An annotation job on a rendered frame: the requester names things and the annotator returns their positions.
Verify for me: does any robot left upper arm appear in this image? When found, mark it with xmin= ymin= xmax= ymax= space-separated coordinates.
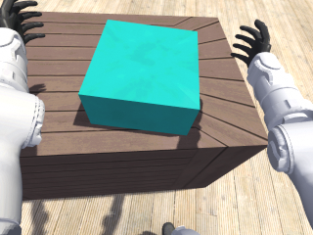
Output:
xmin=0 ymin=86 xmax=45 ymax=235

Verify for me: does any robot right upper arm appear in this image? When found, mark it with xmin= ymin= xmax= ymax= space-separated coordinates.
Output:
xmin=267 ymin=120 xmax=313 ymax=230

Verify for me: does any right robot hand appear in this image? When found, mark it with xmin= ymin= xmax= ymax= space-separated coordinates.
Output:
xmin=230 ymin=19 xmax=272 ymax=67

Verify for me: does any right robot foot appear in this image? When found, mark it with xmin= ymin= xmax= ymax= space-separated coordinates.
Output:
xmin=162 ymin=222 xmax=175 ymax=235

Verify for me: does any pedestal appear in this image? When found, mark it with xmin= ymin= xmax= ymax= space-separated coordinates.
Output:
xmin=19 ymin=11 xmax=268 ymax=201

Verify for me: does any left robot forearm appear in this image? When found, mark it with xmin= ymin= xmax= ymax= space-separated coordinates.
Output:
xmin=0 ymin=27 xmax=29 ymax=94

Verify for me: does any right robot shin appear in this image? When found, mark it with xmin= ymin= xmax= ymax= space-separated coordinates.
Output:
xmin=171 ymin=225 xmax=186 ymax=235

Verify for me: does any right robot forearm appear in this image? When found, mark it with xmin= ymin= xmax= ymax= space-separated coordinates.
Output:
xmin=246 ymin=52 xmax=313 ymax=131

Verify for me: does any carton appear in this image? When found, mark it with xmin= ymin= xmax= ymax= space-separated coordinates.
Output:
xmin=78 ymin=20 xmax=201 ymax=136

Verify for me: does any left robot hand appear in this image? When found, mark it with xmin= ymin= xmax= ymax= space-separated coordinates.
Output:
xmin=0 ymin=0 xmax=46 ymax=46

